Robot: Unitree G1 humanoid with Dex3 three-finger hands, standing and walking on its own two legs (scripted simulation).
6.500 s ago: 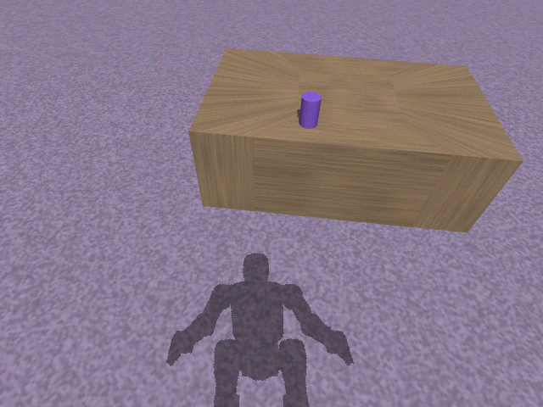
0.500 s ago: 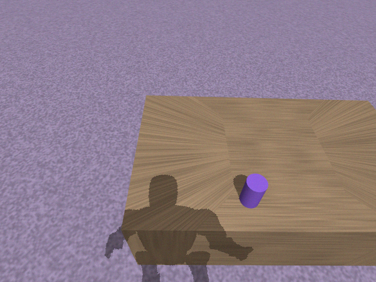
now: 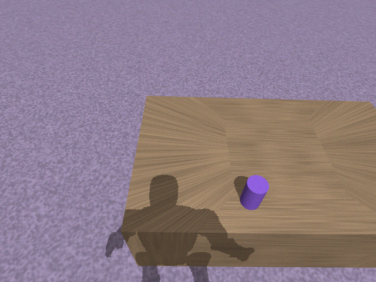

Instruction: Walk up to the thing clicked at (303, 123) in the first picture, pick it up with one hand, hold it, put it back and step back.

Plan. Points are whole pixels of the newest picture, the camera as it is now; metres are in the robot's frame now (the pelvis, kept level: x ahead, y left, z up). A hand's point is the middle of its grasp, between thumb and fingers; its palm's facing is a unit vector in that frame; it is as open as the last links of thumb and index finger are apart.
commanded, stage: stand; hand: right
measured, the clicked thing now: (253, 193) +0.47 -0.25 -0.27
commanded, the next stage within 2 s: go down in 0.34 s
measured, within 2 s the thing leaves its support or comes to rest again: neither
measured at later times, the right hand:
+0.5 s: hand out of the picture +0.09 -0.25 -0.15, palm faces +0.00 +0.94 -0.34, open 7.6 cm
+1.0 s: hand out of the picture +0.14 -0.26 -0.15, palm faces +0.03 +0.94 -0.34, open 16.7 cm
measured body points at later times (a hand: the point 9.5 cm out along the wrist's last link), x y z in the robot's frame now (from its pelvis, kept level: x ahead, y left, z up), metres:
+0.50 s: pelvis +0.00 +0.00 +0.00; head +0.02 +0.01 +0.45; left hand +0.08 +0.30 -0.13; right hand +0.09 -0.30 -0.13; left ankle +0.01 +0.12 -0.75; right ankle -0.04 -0.14 -0.75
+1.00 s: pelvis -0.01 -0.01 -0.03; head +0.04 +0.00 +0.42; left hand +0.13 +0.27 -0.13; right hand +0.13 -0.31 -0.13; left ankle +0.01 +0.12 -0.75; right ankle -0.04 -0.14 -0.75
